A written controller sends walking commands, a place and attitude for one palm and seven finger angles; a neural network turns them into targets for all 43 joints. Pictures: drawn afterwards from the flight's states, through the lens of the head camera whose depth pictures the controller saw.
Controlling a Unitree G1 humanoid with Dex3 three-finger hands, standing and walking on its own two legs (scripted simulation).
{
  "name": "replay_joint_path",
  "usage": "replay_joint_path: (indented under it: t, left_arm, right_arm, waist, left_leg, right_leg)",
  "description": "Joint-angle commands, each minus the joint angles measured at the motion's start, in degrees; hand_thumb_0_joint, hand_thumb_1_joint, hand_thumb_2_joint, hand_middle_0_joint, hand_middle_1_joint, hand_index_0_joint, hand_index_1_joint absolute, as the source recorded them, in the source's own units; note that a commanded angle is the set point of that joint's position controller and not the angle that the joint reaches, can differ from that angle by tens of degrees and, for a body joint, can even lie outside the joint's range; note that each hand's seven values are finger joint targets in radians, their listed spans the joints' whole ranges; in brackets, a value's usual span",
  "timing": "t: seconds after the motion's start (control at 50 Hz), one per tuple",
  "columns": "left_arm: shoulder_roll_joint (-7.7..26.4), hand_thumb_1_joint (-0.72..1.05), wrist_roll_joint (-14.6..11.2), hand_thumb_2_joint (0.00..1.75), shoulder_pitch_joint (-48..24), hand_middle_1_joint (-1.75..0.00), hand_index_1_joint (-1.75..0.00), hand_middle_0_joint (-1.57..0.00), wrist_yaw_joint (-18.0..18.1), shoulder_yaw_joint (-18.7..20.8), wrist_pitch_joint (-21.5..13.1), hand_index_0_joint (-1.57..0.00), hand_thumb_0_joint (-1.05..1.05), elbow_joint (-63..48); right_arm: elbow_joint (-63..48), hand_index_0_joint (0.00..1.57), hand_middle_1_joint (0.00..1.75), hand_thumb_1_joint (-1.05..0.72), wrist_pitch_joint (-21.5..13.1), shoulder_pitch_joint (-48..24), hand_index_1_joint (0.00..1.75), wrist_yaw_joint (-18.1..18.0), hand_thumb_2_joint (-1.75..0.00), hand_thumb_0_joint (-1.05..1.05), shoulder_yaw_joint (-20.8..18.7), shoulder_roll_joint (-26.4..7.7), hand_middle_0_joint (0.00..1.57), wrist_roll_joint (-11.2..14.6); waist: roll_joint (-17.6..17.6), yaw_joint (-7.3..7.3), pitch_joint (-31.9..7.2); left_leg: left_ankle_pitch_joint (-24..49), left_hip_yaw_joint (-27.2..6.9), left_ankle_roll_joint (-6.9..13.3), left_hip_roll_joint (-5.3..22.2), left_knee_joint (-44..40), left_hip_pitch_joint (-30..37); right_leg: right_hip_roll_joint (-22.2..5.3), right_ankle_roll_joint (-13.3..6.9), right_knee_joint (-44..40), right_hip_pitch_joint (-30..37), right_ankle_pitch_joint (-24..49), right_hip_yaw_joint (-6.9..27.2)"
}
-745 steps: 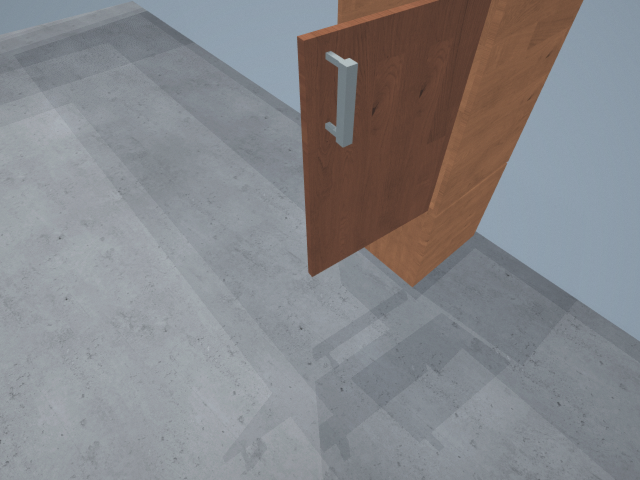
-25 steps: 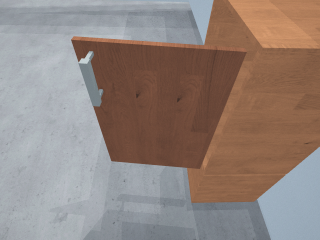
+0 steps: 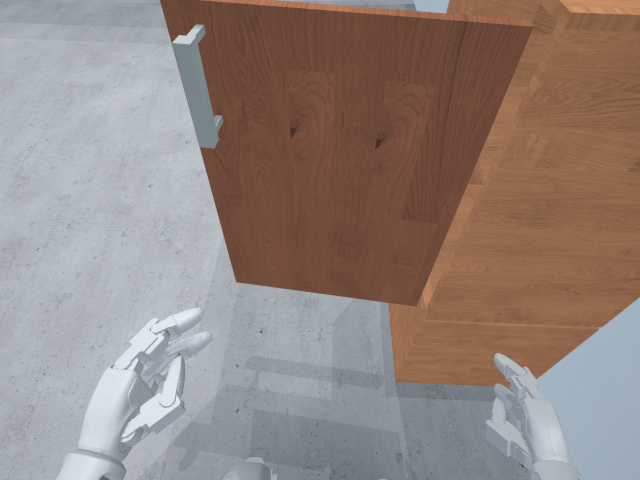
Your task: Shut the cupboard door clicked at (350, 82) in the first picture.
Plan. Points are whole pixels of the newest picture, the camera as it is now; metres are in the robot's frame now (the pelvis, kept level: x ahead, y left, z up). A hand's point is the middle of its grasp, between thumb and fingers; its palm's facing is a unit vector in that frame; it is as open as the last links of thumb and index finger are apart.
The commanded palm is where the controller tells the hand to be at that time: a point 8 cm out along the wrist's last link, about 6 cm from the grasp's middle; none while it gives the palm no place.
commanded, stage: raise the hand and make a fist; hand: left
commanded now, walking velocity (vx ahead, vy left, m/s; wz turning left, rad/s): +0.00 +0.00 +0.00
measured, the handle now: (203, 89) +0.53 +0.19 +0.21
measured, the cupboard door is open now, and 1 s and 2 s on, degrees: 84 84 84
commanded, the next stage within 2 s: bring the fist close to the handle in 1.56 s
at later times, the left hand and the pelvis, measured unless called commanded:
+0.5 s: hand (120, 365) +0.21 +0.21 +0.11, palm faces -0.05 -1.00 -0.06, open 4.1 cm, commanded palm +0.18 +0.25 +0.12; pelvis -0.01 +0.02 +0.02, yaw +0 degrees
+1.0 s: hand (74, 313) +0.22 +0.22 +0.19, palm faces -0.04 -1.00 -0.09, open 3.1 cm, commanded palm +0.19 +0.27 +0.20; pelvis +0.01 +0.03 +0.05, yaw +2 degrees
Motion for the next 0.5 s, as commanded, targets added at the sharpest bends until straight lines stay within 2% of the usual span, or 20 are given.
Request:
replay_joint_path:
  t: [0.0, 0.04, 0.06, 0.08, 0.1, 0.16, 0.18, 0.24, 0.28, 0.32, 0.36, 0.38, 0.44, 0.48]
  left_arm:
    - [10.52, 0.90, -4.86, 0.90, -5.66, -0.66, -0.66, -0.53, 2.17, 7.07, -2.06, -0.53, 0.00, -23.98]
    - [9.34, 0.90, -3.79, 0.90, -10.18, -0.70, -0.70, -0.57, 4.03, 3.39, -3.28, -0.57, 0.00, -29.10]
    - [8.76, 0.90, -3.20, 0.90, -12.25, -0.72, -0.72, -0.58, 4.41, 1.39, -3.69, -0.58, 0.00, -29.56]
    - [7.98, 0.90, -3.11, 0.90, -15.64, -0.74, -0.74, -0.60, 4.23, -1.08, -3.68, -0.60, 0.00, -30.20]
    - [8.36, 0.90, -2.72, 0.90, -15.19, -0.76, -0.76, -0.62, 3.92, -1.74, -2.82, -0.62, 0.00, -27.86]
    - [10.48, 0.90, -1.89, 0.90, -12.56, -0.82, -0.82, -0.68, 2.68, -1.13, 2.66, -0.68, 0.00, -22.82]
    - [11.56, 0.90, -2.15, 0.90, -11.59, -0.84, -0.84, -0.69, 2.45, 0.43, 5.39, -0.69, 0.00, -20.17]
    - [12.58, 0.90, -2.75, 0.90, -7.09, -0.90, -0.90, -0.75, 3.26, 3.93, 11.09, -0.75, 0.00, -22.01]
    - [13.86, 0.90, -3.61, 0.90, -4.80, -0.94, -0.94, -0.79, 5.02, 7.69, 13.44, -0.79, 0.00, -21.53]
    - [12.85, 0.90, -4.43, 0.90, -3.78, -0.98, -0.98, -0.82, 6.23, 8.47, 13.57, -0.82, 0.00, -24.27]
    - [11.65, 0.90, -4.49, 0.90, -4.67, -1.02, -1.02, -0.86, 6.98, 7.10, 12.89, -0.86, 0.00, -26.71]
    - [12.65, 0.90, -4.29, 0.90, -4.40, -1.04, -1.04, -0.88, 7.11, 7.71, 12.70, -0.88, 0.00, -26.75]
    - [10.50, 0.90, -3.73, 0.90, -3.98, -1.10, -1.10, -0.93, 6.56, 5.06, 11.95, -0.93, 0.00, -27.96]
    - [11.03, 0.90, -3.55, 0.90, -4.36, -1.14, -1.14, -0.97, 6.16, 4.78, 12.22, -0.97, 0.00, -28.67]
  right_arm:
    - [-12.72, 0.20, 0.30, -0.90, -2.27, -0.46, 0.30, -2.31, -0.90, 0.00, -0.84, -5.54, 0.20, 0.77]
    - [-12.23, 0.20, 0.30, -0.90, -3.07, 0.63, 0.30, -3.31, -0.90, 0.00, 0.01, -5.68, 0.20, 0.73]
    - [-11.45, 0.20, 0.30, -0.90, -3.58, 1.20, 0.30, -3.78, -0.90, 0.00, 0.40, -5.82, 0.20, 0.79]
    - [-10.81, 0.20, 0.30, -0.90, -3.90, 1.42, 0.30, -4.31, -0.90, 0.00, 1.08, -6.04, 0.20, 0.79]
    - [-10.20, 0.20, 0.30, -0.90, -4.34, 1.94, 0.30, -4.77, -0.90, 0.00, 1.15, -6.40, 0.20, 1.11]
    - [-9.94, 0.20, 0.30, -0.90, -4.78, 2.32, 0.30, -5.53, -0.90, 0.00, 1.79, -6.94, 0.20, 1.65]
    - [-9.84, 0.20, 0.30, -0.90, -4.60, 2.17, 0.30, -5.67, -0.90, 0.00, 2.11, -6.90, 0.20, 1.92]
    - [-11.41, 0.20, 0.30, -0.90, -4.55, 1.20, 0.30, -5.33, -0.90, 0.00, 2.45, -5.82, 0.20, 1.94]
    - [-11.39, 0.20, 0.30, -0.90, -4.20, 0.19, 0.30, -5.13, -0.90, 0.00, 2.64, -5.15, 0.20, 1.61]
    - [-11.45, 0.20, 0.30, -0.90, -4.28, 0.31, 0.30, -4.77, -0.90, 0.00, 2.78, -4.71, 0.20, 1.43]
    - [-11.11, 0.20, 0.30, -0.90, -4.90, 0.70, 0.30, -4.34, -0.90, 0.00, 2.96, -4.80, 0.20, 1.29]
    - [-10.95, 0.20, 0.30, -0.90, -5.20, 0.78, 0.30, -4.27, -0.90, 0.00, 3.10, -5.05, 0.20, 1.01]
    - [-10.36, 0.20, 0.30, -0.90, -6.59, 1.95, 0.30, -3.82, -0.90, 0.00, 2.92, -5.59, 0.20, 1.14]
    - [-9.78, 0.20, 0.30, -0.90, -7.29, 2.08, 0.30, -3.65, -0.90, 0.00, 2.94, -6.06, 0.20, 1.24]
  waist:
    - [2.76, 0.83, -9.25]
    - [4.43, -1.58, -6.34]
    - [4.16, -2.79, -5.33]
    - [3.99, -3.71, -3.72]
    - [4.42, -4.07, -1.99]
    - [3.88, -3.31, -1.55]
    - [4.61, -2.34, -0.48]
    - [5.21, 0.66, -5.08]
    - [3.82, 2.26, -4.75]
    - [1.84, 2.60, -5.20]
    - [3.36, 1.92, -3.76]
    - [3.75, 2.49, -3.34]
    - [3.31, 1.45, -4.69]
    - [3.68, 1.38, -4.11]
  left_leg:
    - [4.81, -0.89, 2.69, -3.27, -2.13, 5.51]
    - [2.90, -2.01, 3.26, -2.34, -2.16, 6.90]
    - [1.63, -2.48, 3.46, -2.08, -2.09, 7.06]
    - [0.29, -3.05, 3.71, -1.79, -2.06, 6.25]
    - [-1.94, -3.42, 3.54, -1.51, -2.88, 6.02]
    - [-4.60, -3.75, 3.58, -1.78, -5.58, 5.53]
    - [-4.62, -4.11, 3.53, -1.82, -6.72, 5.41]
    - [-0.99, -4.01, 3.35, -2.01, -10.01, 8.84]
    - [1.52, -4.27, 3.05, -1.98, -11.57, 9.58]
    - [4.77, -4.00, 2.84, -1.85, -12.79, 10.91]
    - [5.56, -3.93, 2.78, -1.86, -14.20, 12.43]
    - [6.69, -4.15, 2.79, -1.89, -14.67, 12.67]
    - [8.48, -4.07, 2.91, -1.85, -16.07, 15.81]
    - [9.04, -4.33, 2.95, -1.91, -16.74, 16.79]
  right_leg:
    - [0.70, 1.48, -14.79, 1.47, 2.84, 7.56]
    - [1.80, 0.89, -14.91, -1.98, 0.00, 6.02]
    - [2.09, 0.88, -15.23, -3.18, -1.47, 5.88]
    - [2.44, 0.88, -15.45, -3.79, -2.76, 5.92]
    - [2.61, 0.78, -16.17, -4.39, -4.92, 5.85]
    - [2.29, 1.07, -18.79, -1.96, -8.29, 6.06]
    - [2.44, 0.95, -19.44, -0.68, -8.30, 5.97]
    - [1.68, 0.92, -19.95, 5.04, -4.21, 4.68]
    - [2.00, 0.79, -20.09, 7.87, -1.21, 3.57]
    - [2.22, 0.89, -19.72, 9.62, 3.47, 2.14]
    - [2.60, 1.00, -19.67, 9.19, 6.19, 0.84]
    - [2.81, 0.73, -19.47, 10.25, 7.90, 0.66]
    - [3.15, 1.05, -19.10, 10.41, 12.04, -1.02]
    - [3.23, 0.94, -19.55, 11.44, 13.19, -1.23]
